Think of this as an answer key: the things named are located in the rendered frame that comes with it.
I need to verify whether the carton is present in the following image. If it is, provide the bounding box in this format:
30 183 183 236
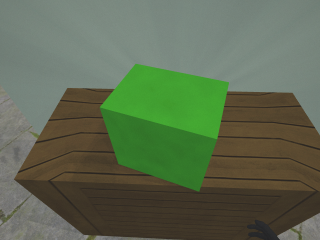
99 64 229 192

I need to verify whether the pedestal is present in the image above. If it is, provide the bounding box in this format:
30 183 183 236
14 88 320 240

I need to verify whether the right robot hand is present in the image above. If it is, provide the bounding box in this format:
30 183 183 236
247 219 280 240

